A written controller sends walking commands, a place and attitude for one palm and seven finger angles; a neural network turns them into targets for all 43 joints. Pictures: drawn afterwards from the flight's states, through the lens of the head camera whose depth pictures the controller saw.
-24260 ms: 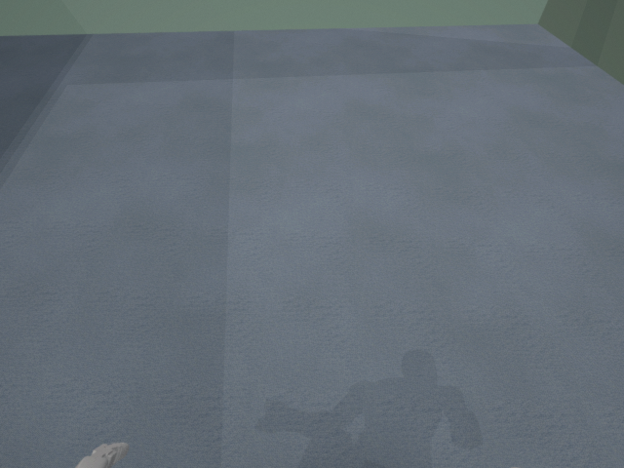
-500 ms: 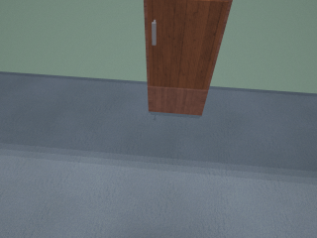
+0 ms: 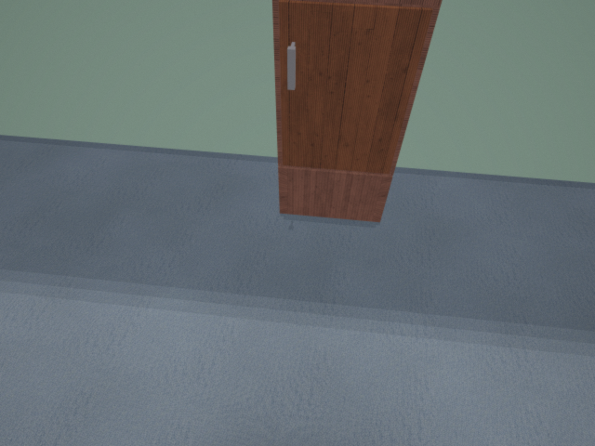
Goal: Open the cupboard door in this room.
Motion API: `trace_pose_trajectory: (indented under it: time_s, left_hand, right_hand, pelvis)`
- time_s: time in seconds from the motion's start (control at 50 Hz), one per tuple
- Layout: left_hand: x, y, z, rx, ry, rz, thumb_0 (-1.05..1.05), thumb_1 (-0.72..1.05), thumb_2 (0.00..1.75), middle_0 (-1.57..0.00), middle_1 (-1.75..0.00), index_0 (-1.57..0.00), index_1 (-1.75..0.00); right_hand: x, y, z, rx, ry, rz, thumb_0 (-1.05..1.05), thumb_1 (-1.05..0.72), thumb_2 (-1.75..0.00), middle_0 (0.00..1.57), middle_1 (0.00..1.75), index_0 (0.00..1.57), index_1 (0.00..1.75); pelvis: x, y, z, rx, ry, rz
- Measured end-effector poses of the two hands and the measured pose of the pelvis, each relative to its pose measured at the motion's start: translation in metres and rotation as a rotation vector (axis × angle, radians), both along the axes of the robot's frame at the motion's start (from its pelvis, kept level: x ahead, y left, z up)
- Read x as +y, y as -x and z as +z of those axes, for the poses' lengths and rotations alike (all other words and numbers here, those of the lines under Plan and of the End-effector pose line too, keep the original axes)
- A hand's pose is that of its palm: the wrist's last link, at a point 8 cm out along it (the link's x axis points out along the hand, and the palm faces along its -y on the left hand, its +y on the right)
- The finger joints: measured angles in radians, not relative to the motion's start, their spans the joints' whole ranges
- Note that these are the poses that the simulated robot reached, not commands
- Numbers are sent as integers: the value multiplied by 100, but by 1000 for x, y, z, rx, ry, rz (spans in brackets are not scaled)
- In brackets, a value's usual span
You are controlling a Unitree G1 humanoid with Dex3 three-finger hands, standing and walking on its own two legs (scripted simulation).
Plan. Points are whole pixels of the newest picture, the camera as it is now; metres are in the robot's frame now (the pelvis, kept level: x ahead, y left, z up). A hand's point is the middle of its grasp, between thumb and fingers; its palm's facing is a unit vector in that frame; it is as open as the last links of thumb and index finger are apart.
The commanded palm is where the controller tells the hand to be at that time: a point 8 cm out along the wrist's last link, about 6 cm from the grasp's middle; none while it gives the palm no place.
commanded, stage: look at it before walking up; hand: left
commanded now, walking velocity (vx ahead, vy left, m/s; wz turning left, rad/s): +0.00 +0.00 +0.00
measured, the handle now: (292, 65) +1.17 +0.09 -0.04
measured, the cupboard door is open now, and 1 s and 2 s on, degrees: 0 0 0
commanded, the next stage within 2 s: walk to a spot facing it in 0.38 s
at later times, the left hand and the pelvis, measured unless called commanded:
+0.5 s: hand out of the picture -0.02 +0.17 -0.18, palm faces +0.03 -0.98 -0.17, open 7.3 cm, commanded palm none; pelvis +0.00 +0.01 +0.00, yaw +0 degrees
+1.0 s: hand out of the picture +0.15 +0.16 -0.18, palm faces -0.06 -0.96 -0.26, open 7.3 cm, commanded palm none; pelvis +0.10 -0.03 -0.03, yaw -8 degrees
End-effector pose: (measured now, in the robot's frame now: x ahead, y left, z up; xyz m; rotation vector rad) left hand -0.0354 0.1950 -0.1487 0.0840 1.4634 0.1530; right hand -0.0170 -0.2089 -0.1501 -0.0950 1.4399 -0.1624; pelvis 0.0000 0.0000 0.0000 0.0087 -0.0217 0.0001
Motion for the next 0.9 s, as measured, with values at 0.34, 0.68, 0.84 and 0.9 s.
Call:
trace_pose_trajectory:
  time_s: [0.34,0.68,0.84,0.9]
  left_hand:
    - [16,-9,2,-15,-23,-14,0,91,90,-20,-29,-20,-30]
    - [31,-18,-7,-1,-4,-27,0,91,90,-20,-29,-20,-30]
    - [34,-69,-3,46,-34,-132,0,91,90,-20,-29,-20,-30]
    - [26,-118,3,-21,-60,-169,1,91,90,-19,-29,-20,-30]
  right_hand:
    - [7,2,0,9,-7,-2,1,-92,-90,20,30,20,29]
    - [11,-2,-4,-13,9,-47,1,-91,-90,20,30,20,29]
    - [6,9,-15,8,-4,-165,1,-91,-90,20,30,20,29]
    - [1,17,-19,76,-31,-188,0,-91,-90,20,30,20,29]
  pelvis:
    - [5,-2,1,-1,2,-2]
    - [16,-14,-7,1,7,-41]
    - [8,-45,-14,25,-23,-130]
    - [-4,-62,-15,27,-24,-143]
